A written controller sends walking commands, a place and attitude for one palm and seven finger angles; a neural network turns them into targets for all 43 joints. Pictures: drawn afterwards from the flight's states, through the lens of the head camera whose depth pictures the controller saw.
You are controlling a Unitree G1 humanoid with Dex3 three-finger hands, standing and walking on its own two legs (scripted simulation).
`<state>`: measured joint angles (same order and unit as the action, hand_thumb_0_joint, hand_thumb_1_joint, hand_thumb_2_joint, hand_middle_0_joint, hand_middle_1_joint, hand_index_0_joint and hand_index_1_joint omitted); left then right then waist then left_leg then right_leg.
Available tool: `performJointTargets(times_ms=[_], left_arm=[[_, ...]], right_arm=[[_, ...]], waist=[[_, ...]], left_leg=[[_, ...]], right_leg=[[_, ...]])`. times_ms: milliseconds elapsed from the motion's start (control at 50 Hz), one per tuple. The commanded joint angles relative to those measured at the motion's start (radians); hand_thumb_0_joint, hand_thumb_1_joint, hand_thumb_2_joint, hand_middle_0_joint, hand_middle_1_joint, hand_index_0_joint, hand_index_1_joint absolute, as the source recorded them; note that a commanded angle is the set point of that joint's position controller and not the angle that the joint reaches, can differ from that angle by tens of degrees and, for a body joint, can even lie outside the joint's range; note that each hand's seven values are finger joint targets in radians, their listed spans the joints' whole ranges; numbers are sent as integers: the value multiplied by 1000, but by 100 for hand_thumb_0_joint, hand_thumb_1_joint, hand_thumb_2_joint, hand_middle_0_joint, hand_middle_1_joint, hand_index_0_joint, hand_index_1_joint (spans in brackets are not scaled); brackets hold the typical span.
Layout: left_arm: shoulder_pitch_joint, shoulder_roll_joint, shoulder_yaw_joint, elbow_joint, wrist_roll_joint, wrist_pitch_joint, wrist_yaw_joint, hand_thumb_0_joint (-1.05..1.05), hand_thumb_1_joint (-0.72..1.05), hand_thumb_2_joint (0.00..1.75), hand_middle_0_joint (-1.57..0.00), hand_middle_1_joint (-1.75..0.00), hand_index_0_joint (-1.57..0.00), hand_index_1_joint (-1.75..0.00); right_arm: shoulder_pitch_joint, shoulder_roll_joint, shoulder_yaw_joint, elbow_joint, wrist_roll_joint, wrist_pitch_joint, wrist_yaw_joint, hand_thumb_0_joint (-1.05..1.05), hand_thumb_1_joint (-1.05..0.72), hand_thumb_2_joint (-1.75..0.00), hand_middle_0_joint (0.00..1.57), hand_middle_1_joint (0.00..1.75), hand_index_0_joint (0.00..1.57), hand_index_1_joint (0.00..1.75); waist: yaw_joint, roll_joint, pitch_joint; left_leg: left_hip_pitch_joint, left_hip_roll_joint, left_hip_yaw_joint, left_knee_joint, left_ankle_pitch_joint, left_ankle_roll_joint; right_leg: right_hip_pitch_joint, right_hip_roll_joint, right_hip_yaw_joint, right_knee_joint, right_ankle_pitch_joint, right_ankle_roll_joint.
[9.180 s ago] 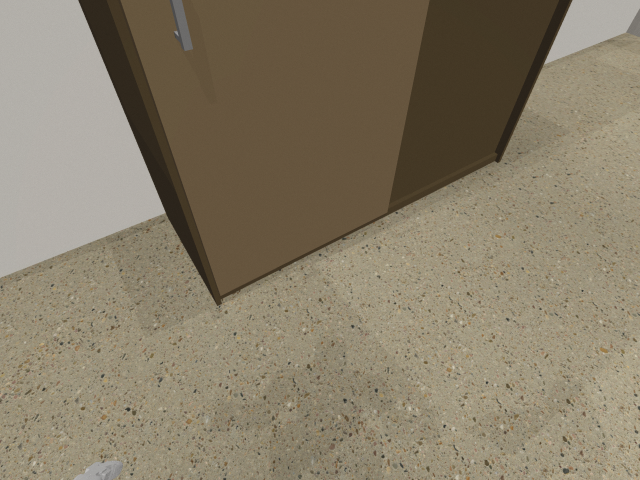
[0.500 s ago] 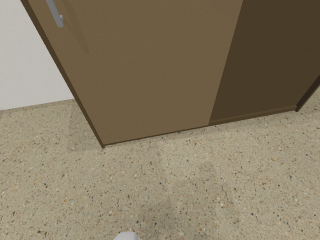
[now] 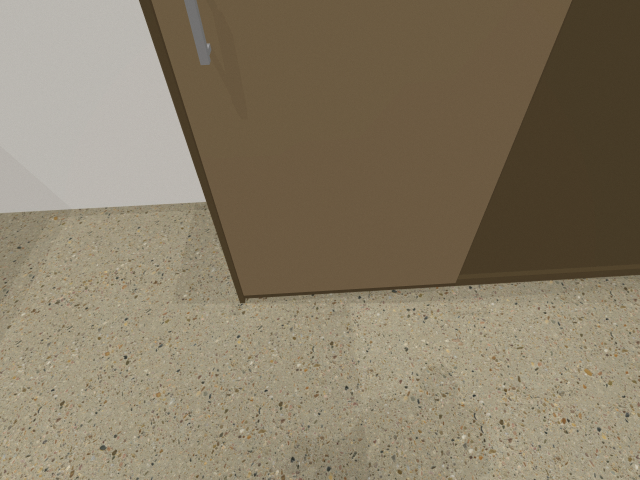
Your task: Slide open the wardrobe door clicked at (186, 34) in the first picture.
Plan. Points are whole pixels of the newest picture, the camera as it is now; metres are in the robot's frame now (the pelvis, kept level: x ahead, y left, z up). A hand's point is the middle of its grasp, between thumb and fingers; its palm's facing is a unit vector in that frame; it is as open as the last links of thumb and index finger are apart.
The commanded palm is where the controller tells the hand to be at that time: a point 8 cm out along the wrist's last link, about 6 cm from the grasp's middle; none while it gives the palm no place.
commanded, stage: take the last steps up to it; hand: left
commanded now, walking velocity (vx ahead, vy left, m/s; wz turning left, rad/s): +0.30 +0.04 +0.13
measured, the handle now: (194, 6) +0.80 +0.27 +0.24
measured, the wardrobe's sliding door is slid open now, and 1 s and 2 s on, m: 0.00 0.00 0.00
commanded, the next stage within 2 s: come to a stop and stand still in 0.86 s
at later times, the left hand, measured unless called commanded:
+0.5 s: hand out of the picture -0.03 +0.14 -0.15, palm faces +0.23 -0.96 -0.16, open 7.4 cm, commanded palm none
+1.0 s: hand (216, 305) +0.44 +0.23 -0.15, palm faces +0.04 -0.97 -0.24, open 7.4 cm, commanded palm none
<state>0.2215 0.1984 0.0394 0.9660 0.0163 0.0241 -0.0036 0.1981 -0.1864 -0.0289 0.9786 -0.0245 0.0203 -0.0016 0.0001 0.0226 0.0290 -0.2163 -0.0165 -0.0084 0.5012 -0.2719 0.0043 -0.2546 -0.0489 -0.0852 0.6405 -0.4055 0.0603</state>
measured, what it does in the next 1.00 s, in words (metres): walks ahead: right foot, then left foot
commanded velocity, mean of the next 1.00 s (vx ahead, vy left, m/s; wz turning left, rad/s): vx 0.22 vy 0.02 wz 0.02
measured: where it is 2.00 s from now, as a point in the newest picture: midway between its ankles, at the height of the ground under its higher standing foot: (316, 457)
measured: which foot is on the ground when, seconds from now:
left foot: down 0.00-0.02, up 0.04-0.52, down 0.54-1.00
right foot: up 0.00-0.00, down 0.02-0.54, up 0.56-0.96, down 0.98-1.00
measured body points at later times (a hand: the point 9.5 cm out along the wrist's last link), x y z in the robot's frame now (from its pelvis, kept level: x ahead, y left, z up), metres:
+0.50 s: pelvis +0.13 +0.03 +0.00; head +0.17 +0.02 +0.44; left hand -0.03 +0.19 -0.14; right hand +0.24 -0.19 -0.16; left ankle +0.21 +0.15 -0.72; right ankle -0.01 -0.10 -0.73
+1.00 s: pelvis +0.32 +0.04 -0.01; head +0.34 +0.02 +0.44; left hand +0.44 +0.28 -0.13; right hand +0.29 -0.19 -0.18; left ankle +0.22 +0.15 -0.73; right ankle +0.40 -0.06 -0.74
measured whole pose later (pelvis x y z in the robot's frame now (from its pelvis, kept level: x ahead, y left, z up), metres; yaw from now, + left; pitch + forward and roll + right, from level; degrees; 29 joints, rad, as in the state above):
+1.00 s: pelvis +0.32 +0.04 -0.01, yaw +2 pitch -1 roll +1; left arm 0.12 0.18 0.05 0.95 0.03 -0.04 0.00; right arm 0.34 -0.17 -0.04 1.10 -0.02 -0.04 -0.01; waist -0.03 0.02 0.05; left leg -0.10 0.05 0.16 0.60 -0.43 0.00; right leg -0.38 -0.06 -0.12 0.60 -0.17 -0.02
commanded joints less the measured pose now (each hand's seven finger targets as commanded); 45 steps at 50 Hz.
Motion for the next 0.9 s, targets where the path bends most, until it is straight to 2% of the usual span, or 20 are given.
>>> performJointTargets(times_ms=[0, 20, 40, 80, 100, 140, 280, 380, 420, 460, 480, 500, 520, 540, 580, 600, 660, 720, 800, 880], left_arm=[[275, 220, 52, 15, 27, -53, 14, 0, 90, 90, -20, -30, -20, -30], [300, 225, 55, 12, 8, -59, 23, 0, 90, 90, -20, -30, -20, -30], [249, 203, 51, 12, 9, -67, 25, 0, 90, 90, -20, -30, -20, -30], [140, 115, 28, 1, 8, -82, 23, 0, 90, 90, -20, -30, -20, -30], [142, 90, 23, 4, 4, -87, 23, 0, 90, 90, -20, -30, -20, -30], [198, 59, 14, 32, 4, -99, 24, 0, 90, 90, -20, -30, -20, -30], [349, 41, 6, 133, 10, -118, 34, 0, 90, 90, -20, -30, -20, -30], [372, 51, 6, 178, 13, -107, 41, 0, 90, 90, -20, -30, -20, -30], [353, 65, 13, 183, 14, -102, 44, 0, 90, 90, -20, -30, -20, -30], [324, 78, 18, 182, 8, -99, 43, 0, 90, 90, -20, -30, -20, -30], [311, 73, 17, 178, 4, -98, 41, 0, 90, 90, -20, -30, -20, -30], [349, 29, 11, 163, -5, -93, 32, 0, 90, 90, -20, -30, -20, -30], [348, -27, 1, 132, -12, -95, 26, 0, 90, 90, -20, -30, -20, -30], [282, -13, 0, 108, -7, -87, 34, 0, 90, 90, -20, -30, -20, -30], [157, -10, 10, 90, -1, -84, 19, 0, 90, 90, -20, -30, -20, -30], [156, -13, 13, 94, 6, -77, 10, 0, 90, 90, -20, -30, -20, -30], [216, -56, 20, 93, 16, -46, 4, 0, 90, 90, -20, -30, -20, -30], [157, -40, 25, 47, 16, -35, -4, 0, 90, 90, -20, -30, -20, -30], [24, -10, 26, -17, 12, -37, -7, 0, 90, 90, -20, -30, -20, -30], [-25, 4, 23, -40, 13, -46, -8, 0, 90, 90, -20, -30, -20, -30]], right_arm=[[-24, -48, -27, -93, 16, -27, -3, 0, -90, -90, 20, 30, 20, 30], [-84, -124, -43, -118, -1, -22, 6, 0, -90, -90, 20, 30, 20, 30], [-110, -122, -51, -110, -3, -19, 15, 0, -90, -90, 20, 30, 20, 30], [-17, -104, -55, -49, -8, -17, 27, 0, -90, -90, 20, 30, 20, 30], [26, -80, -53, -21, -8, -16, 30, 0, -90, -90, 20, 30, 20, 30], [44, -58, -47, -5, -6, -17, 30, 0, -90, -90, 20, 30, 20, 30], [-58, -24, -33, -21, 1, -26, 34, 0, -90, -90, 20, 30, 20, 30], [-151, 1, -18, -39, 9, -40, 41, 0, -90, -90, 20, 30, 20, 30], [-138, -5, -18, -36, 11, -50, 39, 0, -90, -90, 20, 30, 20, 30], [5, -30, -24, 9, 5, -63, 22, 0, -90, -90, 20, 30, 20, 30], [155, -64, -34, 56, 1, -70, 11, 0, -90, -90, 20, 30, 20, 30], [275, -168, -57, 84, -10, -76, -3, 0, -90, -90, 20, 30, 20, 30], [350, -247, -78, 102, -4, -73, -12, 0, -90, -90, 20, 30, 20, 30], [321, -247, -74, 105, 10, -70, -16, 0, -90, -90, 20, 30, 20, 30], [180, -145, -57, 63, 8, -77, -19, 0, -90, -90, 20, 30, 20, 30], [135, -99, -43, 58, 6, -84, -19, 0, -90, -90, 20, 30, 20, 30], [87, -51, -33, 40, 4, -100, -20, 0, -90, -90, 20, 30, 20, 30], [86, -67, -35, 26, 5, -105, -19, 0, -90, -90, 20, 30, 20, 30], [114, -87, -41, 35, 3, -99, -17, 0, -90, -90, 20, 30, 20, 30], [139, -110, -46, 53, -5, -82, -18, 0, -90, -90, 20, 30, 20, 30]], waist=[[114, -366, 39], [130, -298, 72], [101, -247, 151], [20, -136, 158], [8, -128, 124], [18, -159, 101], [51, -158, 106], [66, -187, 132], [51, -201, 116], [-22, -170, 30], [-88, -123, -55], [-115, 62, -171], [-115, 235, -222], [-111, 182, -216], [-81, 63, -17], [-43, 17, 40], [23, 68, 49], [30, 57, 57], [6, 56, 71], [-4, 75, 47]], left_leg=[[-509, -39, 19, 364, -343, 1], [-521, 26, -62, 489, -294, 7], [-517, 53, -78, 573, -198, 11], [-460, 84, -51, 603, -25, -4], [-431, 83, -28, 601, 25, -14], [-428, 86, 1, 584, 80, -31], [-510, 114, 60, 451, 108, -40], [-395, 92, 123, 252, 79, -9], [-312, 82, 128, 182, 33, 15], [-77, 14, 181, 68, 63, 36], [136, 19, 164, -6, 128, 49], [395, 207, -49, -3, 204, 107], [495, 438, -370, -95, 320, 206], [411, 473, -385, -185, 158, 222], [165, 424, -300, -256, 22, 211], [48, 393, -233, -286, 14, 185], [-84, 308, -57, -323, 89, 161], [-51, 294, -16, -338, 164, 178], [23, 296, 10, -292, 278, 178], [86, 286, 32, -176, 358, 143]], right_leg=[[357, -357, 484, -483, -225, -139], [219, -435, 610, -567, -359, -196], [105, -412, 608, -598, -414, -197], [59, -307, 360, -548, -203, -151], [90, -260, 251, -524, -65, -132], [139, -224, 151, -500, 136, -122], [266, -249, 90, -452, 473, -162], [256, -252, 50, -420, 590, -161], [263, -262, 42, -367, 663, -162], [235, -220, -21, -168, 842, -136], [158, -187, -46, 26, 802, -111], [-62, -94, -80, 268, 456, -77], [-270, 15, -55, 534, -168, -63], [-315, -2, 37, 655, -197, -80], [-385, -81, 70, 691, -34, -79], [-346, -105, 72, 648, 7, -72], [-251, -105, 48, 512, 82, -53], [-266, -108, 42, 354, 155, -35], [-246, -88, 21, 143, 200, -32], [-141, -30, -29, -9, 200, -45]])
